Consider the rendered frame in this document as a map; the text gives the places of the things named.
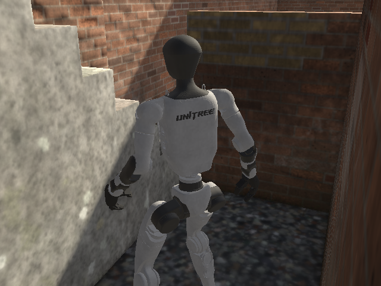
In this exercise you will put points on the right robot hand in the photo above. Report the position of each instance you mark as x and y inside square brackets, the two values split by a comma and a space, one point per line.
[254, 183]

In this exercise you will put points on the robot left upper arm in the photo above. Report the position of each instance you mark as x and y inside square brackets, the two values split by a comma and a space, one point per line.
[147, 115]

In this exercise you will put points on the robot torso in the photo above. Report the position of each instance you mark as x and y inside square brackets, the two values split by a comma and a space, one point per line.
[188, 137]

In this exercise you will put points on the left robot hand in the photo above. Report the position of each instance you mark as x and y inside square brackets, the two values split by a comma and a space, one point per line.
[111, 201]

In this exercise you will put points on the robot left thigh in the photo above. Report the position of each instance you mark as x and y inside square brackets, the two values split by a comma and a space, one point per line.
[161, 218]

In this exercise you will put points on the left robot forearm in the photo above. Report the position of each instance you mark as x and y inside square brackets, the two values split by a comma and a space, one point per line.
[124, 179]

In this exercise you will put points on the right robot forearm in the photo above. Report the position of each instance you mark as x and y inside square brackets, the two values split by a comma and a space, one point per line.
[248, 163]

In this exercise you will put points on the robot right upper arm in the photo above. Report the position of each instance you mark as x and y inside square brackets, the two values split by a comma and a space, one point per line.
[233, 119]

